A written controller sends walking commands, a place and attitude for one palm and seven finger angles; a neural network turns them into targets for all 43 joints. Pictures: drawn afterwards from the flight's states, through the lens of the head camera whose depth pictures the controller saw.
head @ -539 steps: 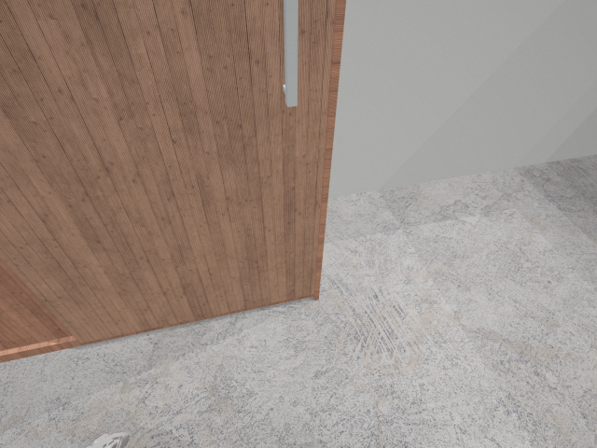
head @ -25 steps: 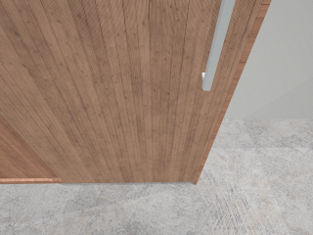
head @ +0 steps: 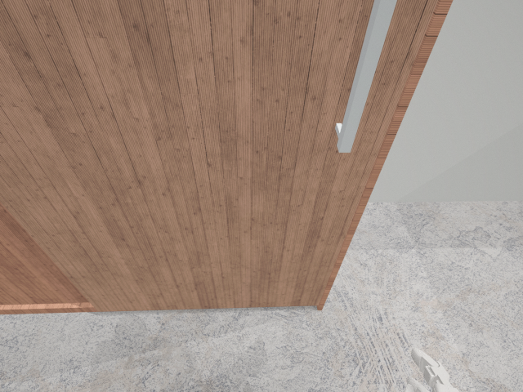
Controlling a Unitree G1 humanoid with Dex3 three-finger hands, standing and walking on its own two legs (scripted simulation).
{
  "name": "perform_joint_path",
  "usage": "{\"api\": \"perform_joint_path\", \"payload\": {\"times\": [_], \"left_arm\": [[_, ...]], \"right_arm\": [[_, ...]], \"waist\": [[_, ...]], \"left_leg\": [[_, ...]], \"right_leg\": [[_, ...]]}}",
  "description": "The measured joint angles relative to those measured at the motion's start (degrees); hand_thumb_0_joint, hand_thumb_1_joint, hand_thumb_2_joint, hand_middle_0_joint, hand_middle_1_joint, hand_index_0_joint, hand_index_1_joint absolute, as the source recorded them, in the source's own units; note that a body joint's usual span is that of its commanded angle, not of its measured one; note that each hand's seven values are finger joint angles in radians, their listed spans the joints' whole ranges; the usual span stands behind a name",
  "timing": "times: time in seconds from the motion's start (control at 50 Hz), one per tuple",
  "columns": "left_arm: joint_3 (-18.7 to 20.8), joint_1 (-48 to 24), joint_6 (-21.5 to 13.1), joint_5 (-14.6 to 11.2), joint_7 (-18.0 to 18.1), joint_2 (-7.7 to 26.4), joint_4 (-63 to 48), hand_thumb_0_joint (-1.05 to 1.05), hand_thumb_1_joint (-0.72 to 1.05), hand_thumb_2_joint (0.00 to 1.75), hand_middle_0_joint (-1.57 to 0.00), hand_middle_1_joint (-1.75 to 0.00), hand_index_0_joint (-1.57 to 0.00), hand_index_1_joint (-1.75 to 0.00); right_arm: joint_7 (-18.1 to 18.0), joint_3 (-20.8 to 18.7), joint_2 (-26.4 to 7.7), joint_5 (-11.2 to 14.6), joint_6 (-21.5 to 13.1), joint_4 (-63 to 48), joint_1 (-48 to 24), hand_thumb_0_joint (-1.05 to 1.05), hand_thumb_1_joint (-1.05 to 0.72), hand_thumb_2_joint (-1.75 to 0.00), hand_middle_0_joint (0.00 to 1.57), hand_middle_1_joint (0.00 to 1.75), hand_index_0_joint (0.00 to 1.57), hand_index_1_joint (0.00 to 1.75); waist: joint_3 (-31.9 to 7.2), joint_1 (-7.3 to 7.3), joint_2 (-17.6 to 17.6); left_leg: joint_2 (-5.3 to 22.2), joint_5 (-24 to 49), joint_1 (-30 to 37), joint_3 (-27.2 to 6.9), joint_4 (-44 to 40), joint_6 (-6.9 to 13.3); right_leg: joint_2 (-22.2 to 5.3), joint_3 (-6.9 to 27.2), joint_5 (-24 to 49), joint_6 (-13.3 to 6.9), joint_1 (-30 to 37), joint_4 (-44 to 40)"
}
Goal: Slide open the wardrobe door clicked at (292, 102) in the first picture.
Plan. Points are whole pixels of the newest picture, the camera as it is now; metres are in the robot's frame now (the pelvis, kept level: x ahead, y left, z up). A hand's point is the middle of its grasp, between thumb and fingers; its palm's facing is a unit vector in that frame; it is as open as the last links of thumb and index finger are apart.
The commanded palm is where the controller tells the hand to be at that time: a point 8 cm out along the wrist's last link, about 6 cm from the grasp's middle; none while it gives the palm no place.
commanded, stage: raise the hand with hooked fingers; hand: right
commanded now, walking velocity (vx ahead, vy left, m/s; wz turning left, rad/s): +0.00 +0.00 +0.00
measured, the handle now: (360, 69) +0.53 -0.12 +0.25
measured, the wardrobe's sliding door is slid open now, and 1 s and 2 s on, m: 0.00 0.00 0.00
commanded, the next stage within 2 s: move the hooked fingers beside the handle in 1.98 s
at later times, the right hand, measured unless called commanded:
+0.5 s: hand (449, 371) +0.15 -0.21 +0.07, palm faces +0.05 +0.99 -0.10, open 9.8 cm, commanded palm +0.14 -0.27 +0.06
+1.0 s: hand (504, 300) +0.21 -0.26 +0.14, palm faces -0.01 +0.99 -0.14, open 12.7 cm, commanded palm +0.19 -0.31 +0.16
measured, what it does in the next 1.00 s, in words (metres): stands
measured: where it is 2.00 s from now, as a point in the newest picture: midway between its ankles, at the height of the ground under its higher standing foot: outside the picture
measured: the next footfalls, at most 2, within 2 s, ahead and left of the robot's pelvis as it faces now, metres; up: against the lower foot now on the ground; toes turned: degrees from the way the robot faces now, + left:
none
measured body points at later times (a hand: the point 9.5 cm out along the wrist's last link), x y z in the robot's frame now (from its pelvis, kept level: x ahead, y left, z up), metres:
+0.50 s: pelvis -0.03 +0.02 -0.04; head -0.02 +0.01 +0.41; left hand +0.19 +0.24 -0.09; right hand +0.15 -0.26 +0.08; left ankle -0.02 +0.10 -0.74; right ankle +0.01 -0.11 -0.74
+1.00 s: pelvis -0.01 -0.02 -0.01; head -0.03 -0.02 +0.44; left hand +0.18 +0.21 -0.06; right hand +0.21 -0.31 +0.15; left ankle -0.02 +0.10 -0.74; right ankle +0.01 -0.11 -0.74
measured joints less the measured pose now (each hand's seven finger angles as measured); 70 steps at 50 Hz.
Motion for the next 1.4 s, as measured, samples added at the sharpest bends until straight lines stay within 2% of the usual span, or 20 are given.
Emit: {"api": "perform_joint_path", "payload": {"times": [0.04, 0.08, 0.14, 0.18, 0.24, 0.28, 0.32, 0.36, 0.42, 0.46, 0.5, 0.56, 0.62, 0.66, 0.74, 0.82, 0.96, 1.1, 1.28, 1.4], "left_arm": [[0.6, -0.6, -2.2, -0.1, 0.2, 1.1, -3.6, 0.01, 0.91, 0.9, -0.21, -0.3, -0.2, -0.3], [1.3, -2.5, -3.4, 0.4, -0.1, 1.7, -6.8, 0.01, 0.91, 0.9, -0.21, -0.3, -0.2, -0.3], [2.3, -6.3, -3.5, 0.9, -1.7, 1.5, -11.5, 0.01, 0.91, 0.9, -0.21, -0.3, -0.2, -0.3], [2.9, -8.2, -3.1, 0.7, -2.9, 1.6, -15.2, 0.01, 0.91, 0.9, -0.21, -0.3, -0.2, -0.3], [3.3, -9.2, -2.6, 0.0, -3.0, 2.7, -20.3, 0.01, 0.91, 0.9, -0.21, -0.3, -0.2, -0.3], [3.8, -8.8, -2.5, -0.2, -2.2, 3.7, -22.7, 0.01, 0.91, 0.9, -0.21, -0.3, -0.2, -0.3], [4.2, -7.9, -2.7, -0.1, -1.3, 4.3, -23.8, 0.01, 0.91, 0.9, -0.21, -0.3, -0.2, -0.3], [4.3, -6.8, -3.4, 0.2, -0.5, 4.7, -23.4, 0.01, 0.91, 0.9, -0.2, -0.3, -0.2, -0.3], [3.1, -6.4, -4.6, 0.0, 0.3, 4.9, -20.8, 0.01, 0.91, 0.9, -0.2, -0.3, -0.2, -0.3], [1.6, -6.8, -5.3, -0.4, 0.7, 4.7, -18.9, 0.01, 0.91, 0.9, -0.2, -0.3, -0.2, -0.3], [0.2, -7.1, -5.6, -0.8, 1.1, 3.7, -17.6, 0.01, 0.91, 0.9, -0.2, -0.3, -0.2, -0.3], [-1.7, -6.8, -5.0, -1.1, 1.4, 1.7, -17.0, 0.01, 0.91, 0.9, -0.21, -0.3, -0.2, -0.3], [-2.9, -5.4, -4.2, -1.2, 1.3, 0.3, -18.0, 0.01, 0.9, 0.9, -0.21, -0.3, -0.21, -0.3], [-3.1, -3.8, -4.5, -1.2, 1.1, 0.0, -18.6, 0.01, 0.9, 0.9, -0.21, -0.3, -0.21, -0.3], [-2.4, -0.2, -6.5, -1.1, 0.5, 1.0, -18.2, 0.02, 0.9, 0.9, -0.21, -0.3, -0.21, -0.3], [-1.5, 0.8, -8.0, -1.5, 0.3, 3.4, -16.6, 0.02, 0.9, 0.9, -0.21, -0.3, -0.21, -0.3], [-1.5, -3.3, -8.3, -1.9, 2.0, 4.6, -16.7, 0.02, 0.9, 0.9, -0.21, -0.3, -0.2, -0.3], [-3.6, -6.4, -8.0, -1.9, 1.9, 2.7, -18.3, 0.02, 0.9, 0.9, -0.21, -0.3, -0.2, -0.3], [-5.6, -8.0, -3.4, -3.0, 1.1, 2.7, -19.4, 0.01, 0.9, 0.9, -0.21, -0.3, -0.21, -0.3], [-6.3, -7.0, -2.6, -2.7, 1.3, 2.3, -18.5, 0.01, 0.9, 0.9, -0.21, -0.3, -0.21, -0.3]], "right_arm": [[0.5, -1.0, 0.2, 1.9, -3.4, -8.7, -1.6, 0.02, -0.87, -0.88, 0.2, 0.33, 0.2, 0.33], [3.2, -2.9, 0.0, 3.3, -9.6, -12.2, -4.3, 0.02, -0.84, -0.86, 0.2, 0.35, 0.2, 0.35], [11.4, -5.9, -1.1, 5.6, -20.0, -12.1, -6.1, 0.01, -0.79, -0.84, 0.2, 0.38, 0.2, 0.38], [18.7, -6.8, -2.2, 6.6, -24.1, -10.7, -5.0, 0.01, -0.75, -0.82, 0.21, 0.41, 0.21, 0.41], [26.9, -7.3, -3.7, 7.7, -22.6, -9.5, -0.3, 0.0, -0.68, -0.8, 0.21, 0.45, 0.21, 0.45], [28.7, -8.4, -4.1, 9.0, -20.1, -9.9, 3.4, 0.01, -0.64, -0.78, 0.22, 0.48, 0.22, 0.48], [27.6, -10.2, -3.9, 10.1, -19.4, -12.0, 6.5, 0.01, -0.59, -0.76, 0.23, 0.51, 0.23, 0.51], [25.2, -11.9, -4.0, 10.8, -21.1, -15.8, 7.8, 0.02, -0.54, -0.74, 0.23, 0.54, 0.23, 0.54], [23.6, -12.8, -4.1, 11.8, -25.8, -20.3, 5.4, 0.02, -0.47, -0.71, 0.23, 0.58, 0.23, 0.58], [25.0, -12.0, -4.5, 12.5, -26.9, -21.4, 1.2, 0.02, -0.42, -0.69, 0.23, 0.61, 0.23, 0.61], [27.3, -10.8, -5.7, 12.3, -25.1, -20.8, -3.7, 0.02, -0.38, -0.67, 0.23, 0.64, 0.23, 0.64], [30.7, -9.9, -9.0, 11.1, -17.6, -17.4, -9.6, 0.01, -0.31, -0.64, 0.24, 0.69, 0.24, 0.68], [31.8, -11.8, -12.0, 11.6, -8.5, -15.2, -11.0, 0.01, -0.24, -0.61, 0.25, 0.73, 0.25, 0.73], [30.6, -14.6, -12.6, 13.5, -5.1, -16.3, -9.9, 0.01, -0.19, -0.59, 0.25, 0.76, 0.25, 0.76], [26.9, -19.7, -11.4, 16.4, -5.5, -22.2, -7.4, 0.01, -0.1, -0.55, 0.26, 0.82, 0.26, 0.82], [26.9, -19.5, -10.1, 15.7, -5.7, -25.2, -8.3, 0.01, -0.01, -0.51, 0.26, 0.88, 0.26, 0.88], [28.6, -16.3, -12.5, 11.9, 2.6, -24.7, -13.2, 0.0, 0.16, -0.44, 0.28, 0.99, 0.28, 0.98], [28.8, -21.7, -15.8, 13.9, 4.3, -25.1, -21.7, 0.0, 0.32, -0.37, 0.29, 1.09, 0.29, 1.09], [32.4, -21.8, -18.8, 11.8, 16.6, -18.5, -29.9, 0.0, 0.46, -0.31, 0.3, 1.18, 0.3, 1.18], [33.2, -24.2, -20.4, 12.7, 15.4, -23.2, -32.3, -0.01, 0.49, -0.3, 0.3, 1.2, 0.3, 1.2]], "waist": [[-1.6, 1.21, -1.2], [-4.0, 2.13, -1.9], [-6.9, 2.72, -1.2], [-6.9, 2.76, -0.3], [-6.7, 1.83, 1.0], [-6.4, 0.81, 1.6], [-6.0, -0.43, 1.8], [-5.5, -1.75, 1.7], [-4.7, -2.87, 0.6], [-4.0, -2.88, -0.7], [-3.7, -2.55, -1.7], [-3.5, -1.14, -2.4], [-3.4, 0.94, -2.6], [-3.6, 1.79, -2.5], [-4.2, 1.29, -2.1], [-4.5, -0.52, -2.4], [-2.6, -1.74, -2.0], [-2.6, -2.84, -1.6], [-1.5, -3.75, -3.1], [-1.5, -3.78, -2.8]], "left_leg": [[0.3, -0.9, -0.9, 0.9, 1.6, 0.0], [0.2, -1.8, -3.7, 1.1, 4.1, 0.1], [-0.3, -3.8, -10.2, 0.1, 10.0, 0.7], [-0.7, -5.1, -13.0, -0.1, 13.4, 1.1], [-1.1, -6.4, -15.9, 0.0, 16.8, 1.5], [-1.3, -7.0, -16.7, 0.6, 17.8, 1.7], [-1.6, -7.3, -16.6, 1.7, 18.0, 1.9], [-1.8, -7.4, -15.9, 3.0, 17.9, 2.0], [-2.0, -7.4, -14.6, 4.8, 17.5, 2.1], [-2.1, -7.2, -13.8, 5.5, 17.1, 2.0], [-2.1, -6.6, -13.4, 5.5, 16.3, 1.8], [-2.1, -5.3, -13.0, 4.3, 14.7, 1.5], [-2.1, -3.8, -12.1, 2.4, 12.4, 1.1], [-2.1, -3.1, -11.1, 1.4, 10.8, 0.8], [-1.9, -2.4, -8.8, 0.6, 8.3, 0.4], [-1.3, -2.2, -6.5, 1.0, 6.6, -0.4], [-0.2, -0.8, -2.8, 1.3, 3.6, -1.1], [-0.3, 0.7, 1.6, 1.5, -0.2, -1.0], [0.1, 2.0, 2.5, 2.2, -2.1, -1.0], [-0.3, 2.5, 4.5, 2.2, -3.9, -0.5]], "right_leg": [[0.2, 0.9, -0.7, -0.1, -1.6, 2.1], [0.0, 1.0, -1.7, 0.1, -4.5, 4.9], [-0.8, 0.1, -3.8, 0.6, -10.2, 10.2], [-1.4, -0.2, -5.1, 0.9, -12.8, 13.4], [-1.9, 0.1, -6.5, 1.4, -15.8, 16.9], [-2.2, 0.7, -7.1, 1.5, -17.1, 18.5], [-2.4, 1.8, -7.6, 1.6, -17.8, 19.8], [-2.5, 3.1, -8.0, 1.7, -18.1, 20.9], [-2.5, 5.0, -8.4, 1.7, -18.4, 22.4], [-2.5, 5.8, -8.3, 1.6, -18.2, 22.9], [-2.5, 5.8, -7.9, 1.4, -17.9, 22.4], [-2.5, 4.5, -6.7, 1.1, -16.7, 20.1], [-2.6, 2.6, -5.5, 0.9, -14.6, 16.7], [-2.6, 1.6, -4.9, 0.6, -13.1, 14.8], [-2.4, 0.8, -4.7, 0.2, -10.8, 12.6], [-1.6, 1.2, -4.7, -0.5, -9.1, 11.7], [-0.4, 1.4, -3.1, -1.4, -5.5, 8.5], [-0.2, 1.6, -1.7, -1.2, -1.4, 5.1], [0.3, 2.2, 0.3, -1.3, -0.4, 2.5], [0.0, 2.4, 0.7, -0.8, 1.5, 0.9]]}}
